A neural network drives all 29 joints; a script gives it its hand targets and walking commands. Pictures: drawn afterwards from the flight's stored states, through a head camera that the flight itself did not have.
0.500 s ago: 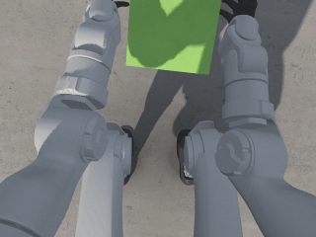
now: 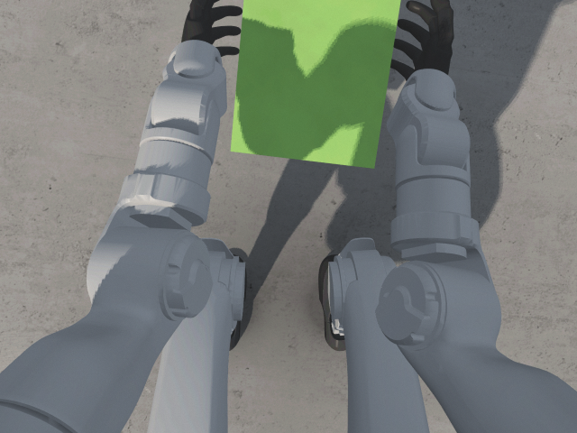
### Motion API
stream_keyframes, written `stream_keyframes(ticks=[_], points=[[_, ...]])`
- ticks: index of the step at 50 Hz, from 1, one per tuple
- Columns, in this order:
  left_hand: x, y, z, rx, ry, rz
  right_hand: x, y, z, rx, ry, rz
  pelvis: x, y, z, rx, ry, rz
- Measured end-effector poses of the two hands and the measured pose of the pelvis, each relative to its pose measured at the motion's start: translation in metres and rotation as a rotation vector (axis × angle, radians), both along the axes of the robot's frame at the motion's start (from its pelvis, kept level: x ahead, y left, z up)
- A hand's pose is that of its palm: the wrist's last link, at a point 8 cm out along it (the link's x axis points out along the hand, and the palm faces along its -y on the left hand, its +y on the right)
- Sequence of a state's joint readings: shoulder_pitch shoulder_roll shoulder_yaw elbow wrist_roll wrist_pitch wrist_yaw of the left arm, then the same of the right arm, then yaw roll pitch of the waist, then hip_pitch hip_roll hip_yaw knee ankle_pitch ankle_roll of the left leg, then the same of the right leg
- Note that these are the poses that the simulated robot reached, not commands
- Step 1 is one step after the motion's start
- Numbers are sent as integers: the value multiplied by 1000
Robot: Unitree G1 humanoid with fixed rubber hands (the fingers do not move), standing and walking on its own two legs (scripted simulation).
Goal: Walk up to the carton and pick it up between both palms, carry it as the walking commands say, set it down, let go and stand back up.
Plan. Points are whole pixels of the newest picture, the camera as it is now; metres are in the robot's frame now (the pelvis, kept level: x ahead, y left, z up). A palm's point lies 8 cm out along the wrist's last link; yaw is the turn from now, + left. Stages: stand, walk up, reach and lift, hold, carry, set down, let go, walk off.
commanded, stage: reach and lift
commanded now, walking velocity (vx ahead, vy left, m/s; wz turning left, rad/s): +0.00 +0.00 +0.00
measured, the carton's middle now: (313, 55) +0.56 -0.03 -0.18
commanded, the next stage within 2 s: none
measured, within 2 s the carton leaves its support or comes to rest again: neither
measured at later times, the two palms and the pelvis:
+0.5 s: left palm (185, 36) +0.51 +0.10 -0.02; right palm (463, 72) +0.48 -0.15 -0.01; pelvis +0.00 +0.00 +0.05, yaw +0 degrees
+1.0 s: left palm (147, 17) +0.49 +0.10 +0.06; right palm (513, 67) +0.46 -0.14 +0.06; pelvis +0.01 +0.00 +0.10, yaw +0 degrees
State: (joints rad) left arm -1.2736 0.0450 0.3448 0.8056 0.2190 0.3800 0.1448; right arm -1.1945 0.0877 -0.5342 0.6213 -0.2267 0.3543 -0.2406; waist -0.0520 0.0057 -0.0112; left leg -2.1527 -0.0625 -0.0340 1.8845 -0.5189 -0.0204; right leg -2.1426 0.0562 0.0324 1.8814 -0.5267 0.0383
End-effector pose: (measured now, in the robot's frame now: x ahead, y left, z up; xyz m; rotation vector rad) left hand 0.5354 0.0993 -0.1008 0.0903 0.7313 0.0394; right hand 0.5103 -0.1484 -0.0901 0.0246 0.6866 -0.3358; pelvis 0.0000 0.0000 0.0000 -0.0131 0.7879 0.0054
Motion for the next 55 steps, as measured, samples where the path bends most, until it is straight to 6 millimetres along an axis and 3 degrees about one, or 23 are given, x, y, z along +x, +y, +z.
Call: stream_keyframes(ticks=[26,55], points=[[-24,-2,85,9,-11,10,-27,0,82,-18,7,-2,1,-1,49,-3,-57,2],[-49,5,172,10,-28,29,-53,7,168,-6,0,13,16,3,113,-12,-153,14]])
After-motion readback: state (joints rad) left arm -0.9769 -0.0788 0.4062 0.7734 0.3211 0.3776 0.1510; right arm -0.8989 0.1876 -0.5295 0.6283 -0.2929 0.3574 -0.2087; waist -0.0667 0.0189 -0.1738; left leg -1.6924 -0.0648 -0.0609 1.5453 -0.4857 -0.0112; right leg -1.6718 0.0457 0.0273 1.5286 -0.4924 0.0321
